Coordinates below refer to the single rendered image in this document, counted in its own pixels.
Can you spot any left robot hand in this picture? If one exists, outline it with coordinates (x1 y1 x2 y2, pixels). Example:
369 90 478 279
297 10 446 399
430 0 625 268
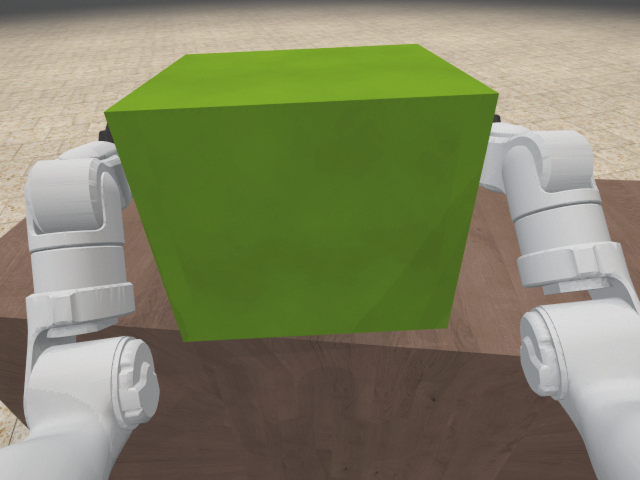
99 123 114 143

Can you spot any left robot forearm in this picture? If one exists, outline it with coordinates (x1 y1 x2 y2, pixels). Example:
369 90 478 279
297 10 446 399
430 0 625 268
23 141 135 431

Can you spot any right robot forearm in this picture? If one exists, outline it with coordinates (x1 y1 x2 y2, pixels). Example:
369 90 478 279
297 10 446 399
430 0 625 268
479 122 640 317

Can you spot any robot left upper arm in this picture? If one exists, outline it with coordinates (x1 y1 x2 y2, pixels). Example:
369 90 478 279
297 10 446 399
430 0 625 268
0 336 160 480

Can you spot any robot right upper arm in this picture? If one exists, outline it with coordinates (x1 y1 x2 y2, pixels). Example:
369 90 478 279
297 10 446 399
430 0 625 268
520 298 640 480

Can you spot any carton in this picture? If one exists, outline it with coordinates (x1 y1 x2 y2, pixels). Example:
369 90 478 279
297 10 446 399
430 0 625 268
104 44 499 342

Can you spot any pedestal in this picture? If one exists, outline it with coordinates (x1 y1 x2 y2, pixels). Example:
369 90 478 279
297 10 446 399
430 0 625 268
0 179 640 480

